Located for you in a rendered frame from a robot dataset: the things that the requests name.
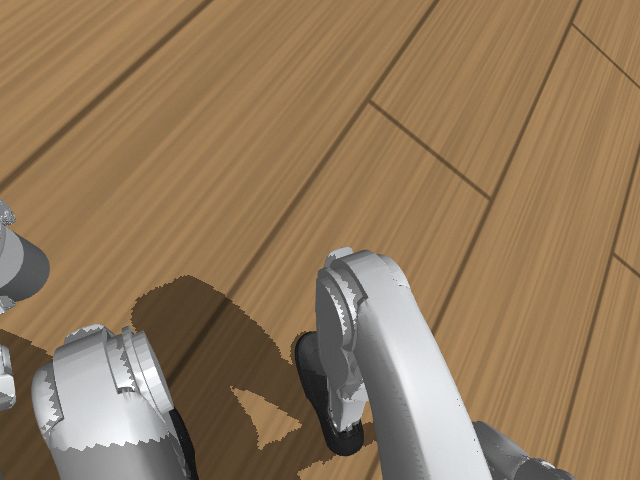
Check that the left robot foot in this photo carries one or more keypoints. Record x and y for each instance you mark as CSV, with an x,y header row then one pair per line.
x,y
186,445

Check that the right robot foot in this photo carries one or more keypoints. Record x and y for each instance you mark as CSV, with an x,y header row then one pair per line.
x,y
314,383

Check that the left robot arm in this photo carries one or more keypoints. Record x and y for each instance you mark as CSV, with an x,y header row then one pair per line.
x,y
7,388

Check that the mug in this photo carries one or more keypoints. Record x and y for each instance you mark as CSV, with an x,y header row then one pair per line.
x,y
24,268

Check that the right robot hand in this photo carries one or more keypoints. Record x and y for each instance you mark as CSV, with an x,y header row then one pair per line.
x,y
503,456

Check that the left robot hand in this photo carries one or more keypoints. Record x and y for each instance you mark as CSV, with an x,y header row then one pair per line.
x,y
6,218

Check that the right robot arm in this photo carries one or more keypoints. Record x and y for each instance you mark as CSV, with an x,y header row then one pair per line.
x,y
540,469

